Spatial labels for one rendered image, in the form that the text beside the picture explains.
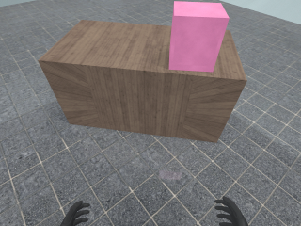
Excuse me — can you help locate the carton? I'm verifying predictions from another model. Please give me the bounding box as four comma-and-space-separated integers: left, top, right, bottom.
168, 1, 230, 73

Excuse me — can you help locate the robot right hand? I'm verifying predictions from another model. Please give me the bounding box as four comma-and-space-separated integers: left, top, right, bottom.
214, 196, 249, 226

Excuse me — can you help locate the robot left hand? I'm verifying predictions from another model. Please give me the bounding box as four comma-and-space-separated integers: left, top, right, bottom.
60, 200, 90, 226

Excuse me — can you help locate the pedestal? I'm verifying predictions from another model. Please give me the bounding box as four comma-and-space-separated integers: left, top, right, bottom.
38, 20, 247, 143

